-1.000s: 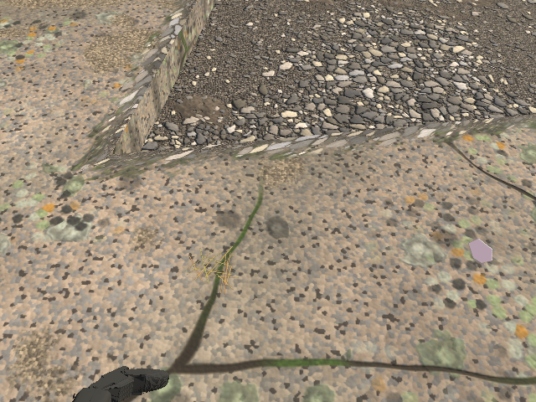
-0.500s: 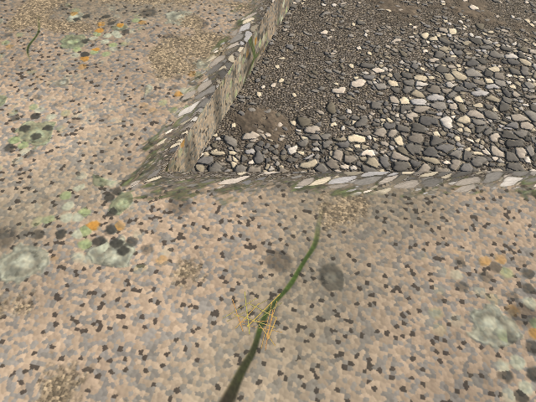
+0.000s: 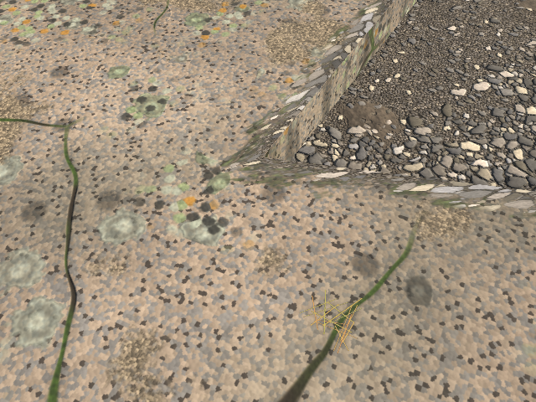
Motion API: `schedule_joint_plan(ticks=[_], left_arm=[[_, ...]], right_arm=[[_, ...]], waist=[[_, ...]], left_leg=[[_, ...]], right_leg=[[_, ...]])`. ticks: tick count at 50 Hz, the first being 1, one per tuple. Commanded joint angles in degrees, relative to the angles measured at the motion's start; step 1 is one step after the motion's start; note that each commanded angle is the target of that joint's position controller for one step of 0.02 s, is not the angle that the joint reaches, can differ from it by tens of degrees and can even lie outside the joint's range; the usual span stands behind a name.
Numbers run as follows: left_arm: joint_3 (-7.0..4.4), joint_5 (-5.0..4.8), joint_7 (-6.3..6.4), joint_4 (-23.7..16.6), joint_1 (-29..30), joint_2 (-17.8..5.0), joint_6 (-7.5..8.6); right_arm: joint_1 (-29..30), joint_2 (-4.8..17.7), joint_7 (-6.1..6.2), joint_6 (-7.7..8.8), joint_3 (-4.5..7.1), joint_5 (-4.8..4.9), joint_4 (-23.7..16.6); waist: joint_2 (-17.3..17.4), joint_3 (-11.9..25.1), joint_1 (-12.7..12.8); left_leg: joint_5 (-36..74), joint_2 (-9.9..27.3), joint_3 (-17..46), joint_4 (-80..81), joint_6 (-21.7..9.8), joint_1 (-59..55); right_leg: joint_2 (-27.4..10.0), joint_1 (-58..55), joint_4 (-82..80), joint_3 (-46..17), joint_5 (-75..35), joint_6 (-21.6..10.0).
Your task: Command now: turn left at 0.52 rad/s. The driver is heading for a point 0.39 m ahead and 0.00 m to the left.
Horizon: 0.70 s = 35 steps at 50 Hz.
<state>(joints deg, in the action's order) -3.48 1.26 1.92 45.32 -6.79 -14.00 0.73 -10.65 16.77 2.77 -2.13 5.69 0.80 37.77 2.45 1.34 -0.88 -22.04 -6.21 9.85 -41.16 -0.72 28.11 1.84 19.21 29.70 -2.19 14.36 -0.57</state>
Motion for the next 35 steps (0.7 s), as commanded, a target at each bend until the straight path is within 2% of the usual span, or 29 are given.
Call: schedule_joint_plan(ticks=[1,2,3,4,6,9,10,12,13,14,15,16,17,18,19,20,21,23,29,35], left_arm=[[-2.39,1.34,0.70,-5.66,1.48,-7.97,0.69],[-2.01,0.42,0.73,-6.38,3.87,-6.64,0.66],[-1.76,-0.62,0.78,-6.38,4.17,-6.17,0.61],[-1.54,-0.75,0.94,-6.23,3.49,-6.26,0.40],[-1.48,-0.67,1.13,-5.79,0.84,-6.24,-0.05],[-1.61,-0.92,1.16,-5.47,-0.38,-7.19,-0.53],[-1.84,-1.02,0.89,-5.22,-1.18,-8.10,-0.64],[-2.13,-1.44,0.32,-4.81,-3.15,-9.48,-0.84],[-2.02,-1.90,0.19,-4.68,-2.91,-9.64,-0.97],[-1.60,-2.36,0.07,-4.26,-3.68,-8.68,-0.93],[-1.06,-2.24,-0.19,-3.18,-6.26,-7.41,-0.48],[-0.05,-0.28,-0.70,-3.82,-7.23,-4.58,0.26],[0.96,0.29,-0.95,-4.45,-8.77,-1.40,1.14],[0.42,0.39,-0.59,-4.43,-4.96,-4.51,1.01],[0.11,0.15,-0.65,-4.27,-3.41,-5.51,0.86],[0.13,0.20,-0.46,-3.50,-3.43,-5.31,0.55],[-0.15,0.31,-0.25,-3.10,-4.17,-6.30,0.12],[-0.01,-0.08,-0.27,-2.29,-5.08,-5.52,0.12],[-0.01,-0.37,-0.20,0.57,-6.86,-4.86,0.65],[-0.07,-0.55,0.16,2.49,-7.56,-4.92,0.54]], right_arm=[[-1.85,10.25,-0.72,1.39,3.17,-0.24,-4.22],[-3.76,8.99,-0.53,0.72,3.07,-0.29,-2.38],[-3.92,7.59,-0.39,0.24,2.63,-0.74,-2.11],[-3.63,5.64,-0.49,0.06,1.98,-0.65,-2.28],[-0.63,3.61,-0.48,0.39,0.87,-0.03,-4.10],[3.00,0.79,-1.02,0.81,-1.02,-0.72,-6.03],[3.62,0.36,-1.34,0.96,-1.41,-0.75,-6.44],[2.53,2.25,-1.72,1.12,-0.92,-0.17,-6.21],[0.39,2.47,-1.92,1.16,-0.68,-0.10,-5.29],[-1.43,2.60,-2.03,1.20,-0.56,-0.27,-4.48],[-1.98,4.01,-1.82,1.16,-0.39,-0.74,-4.93],[-3.33,7.40,-1.20,1.00,0.09,-1.39,-5.79],[0.60,7.59,-1.44,0.90,-0.38,-2.31,-5.78],[2.68,2.88,-2.11,1.40,-1.29,-2.27,-6.64],[3.36,1.27,-2.52,1.82,-1.84,-2.51,-6.06],[3.16,2.15,-2.65,2.13,-1.61,-2.51,-5.74],[2.86,2.47,-2.76,2.46,-1.63,-2.19,-5.74],[1.59,1.95,-2.63,2.79,-1.99,-2.07,-5.00],[1.31,1.11,-2.32,2.93,-2.14,-1.70,-4.61],[0.51,0.40,-2.49,3.04,-2.10,-1.58,-3.15]], waist=[[-11.59,4.35,-0.49],[-8.81,3.23,-1.61],[-8.77,2.20,-1.17],[-8.65,1.54,-0.89],[-10.00,1.25,0.61],[-12.73,2.76,2.12],[-14.09,3.03,2.77],[-14.74,3.09,3.27],[-13.72,2.69,2.10],[-12.62,2.12,1.10],[-10.44,2.55,1.03],[-1.13,6.14,2.35],[11.38,6.28,5.59],[8.47,5.12,2.68],[6.67,3.71,2.76],[6.05,2.82,2.31],[5.88,0.53,1.89],[3.92,-1.73,2.24],[-0.09,-1.04,2.16],[-1.39,-0.82,2.26]], left_leg=[[-8.60,2.40,0.18,-25.48,2.40,11.68],[-5.72,2.57,-0.45,-28.30,3.38,10.53],[-3.30,2.36,-0.77,-31.33,4.20,11.05],[-1.99,2.09,-1.70,-32.74,4.85,10.03],[0.55,2.69,-4.02,-27.00,5.75,9.51],[-0.05,6.22,-7.37,-10.17,6.26,2.10],[-1.86,6.63,-8.88,-5.44,6.03,-1.74],[0.20,5.78,-10.76,2.70,5.26,-6.96],[5.38,5.07,-11.58,9.74,4.12,-10.66],[11.17,4.51,-11.72,17.84,2.51,-15.29],[17.40,6.79,-8.02,21.51,0.74,-21.56],[33.10,15.97,2.28,19.38,-1.73,-29.15],[34.32,21.81,5.84,17.96,-8.12,-23.71],[23.10,19.15,5.15,19.20,-9.48,-18.49],[15.20,15.67,2.50,19.15,-6.98,-17.22],[10.19,13.52,1.00,19.11,-5.05,-15.66],[7.67,12.88,0.67,19.85,-4.16,-13.39],[7.03,11.84,-0.06,19.61,-3.11,-11.63],[11.29,10.58,-1.46,17.67,-3.10,-13.46],[13.63,9.58,-2.76,16.82,-2.97,-13.84]], right_leg=[[-23.43,-10.60,-11.99,-20.45,-20.48,-14.53],[-19.06,-9.39,-10.89,-14.98,-19.23,-11.67],[-17.63,-8.89,-10.64,-12.55,-20.04,-11.13],[-16.28,-7.62,-10.79,-9.89,-21.90,-11.45],[-14.46,-9.26,-11.29,-6.71,-20.31,-11.79],[-13.76,-10.64,-10.28,-4.41,-19.34,-11.42],[-14.01,-9.75,-9.96,-4.29,-19.70,-11.71],[-15.11,-9.42,-8.59,-5.79,-19.90,-12.23],[-14.92,-8.49,-6.99,-5.79,-19.72,-11.68],[-14.16,-6.89,-5.62,-5.57,-18.67,-10.05],[-13.19,-3.50,-4.36,-5.18,-14.56,-6.50],[-9.21,1.67,3.25,-0.97,-3.56,-1.75],[-5.87,3.04,2.05,2.81,8.01,1.83],[-6.15,-1.37,1.07,2.04,5.20,3.60],[-5.78,-2.68,-0.07,2.40,0.55,3.89],[-5.42,-4.06,-0.23,2.93,-1.78,4.03],[-5.50,-4.18,-0.55,2.64,-2.42,4.01],[-5.64,-5.18,-1.57,2.23,-3.38,3.56],[-5.79,-6.20,-2.53,2.36,-4.82,3.74],[-5.92,-7.16,-2.57,2.38,-5.55,3.85]])
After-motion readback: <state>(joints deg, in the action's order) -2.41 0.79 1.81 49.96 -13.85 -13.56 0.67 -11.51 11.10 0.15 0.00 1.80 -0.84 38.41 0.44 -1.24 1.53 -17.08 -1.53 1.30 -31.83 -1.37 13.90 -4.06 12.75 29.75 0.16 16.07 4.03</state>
